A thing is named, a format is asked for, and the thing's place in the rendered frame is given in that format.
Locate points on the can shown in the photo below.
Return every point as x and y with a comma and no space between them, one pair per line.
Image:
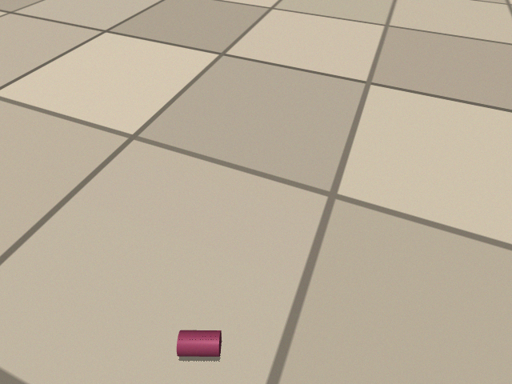
199,343

